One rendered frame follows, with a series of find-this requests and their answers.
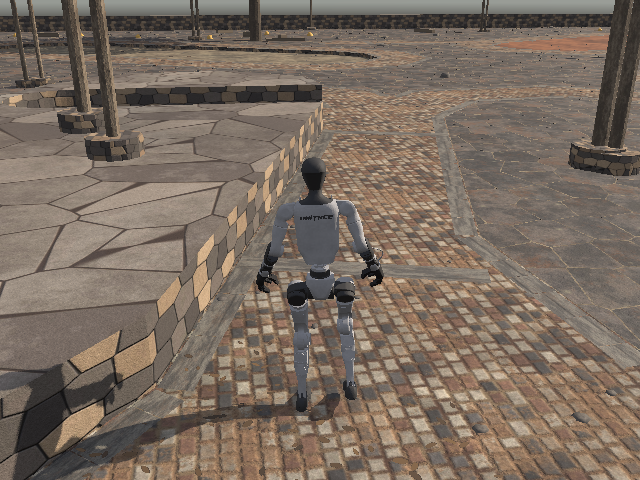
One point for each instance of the left robot upper arm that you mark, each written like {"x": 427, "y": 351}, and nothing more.
{"x": 284, "y": 213}

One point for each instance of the robot right forearm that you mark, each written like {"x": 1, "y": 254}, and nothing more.
{"x": 370, "y": 258}

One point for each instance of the humanoid robot torso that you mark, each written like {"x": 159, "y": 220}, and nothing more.
{"x": 317, "y": 233}

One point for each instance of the humanoid robot head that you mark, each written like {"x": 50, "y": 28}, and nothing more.
{"x": 314, "y": 173}

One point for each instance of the right robot upper arm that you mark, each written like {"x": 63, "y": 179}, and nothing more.
{"x": 348, "y": 209}

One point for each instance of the robot right hand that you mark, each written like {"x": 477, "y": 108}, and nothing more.
{"x": 378, "y": 273}

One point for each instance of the robot left hand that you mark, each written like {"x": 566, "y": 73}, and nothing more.
{"x": 260, "y": 282}

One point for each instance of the robot left forearm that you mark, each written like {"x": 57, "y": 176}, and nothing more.
{"x": 268, "y": 263}

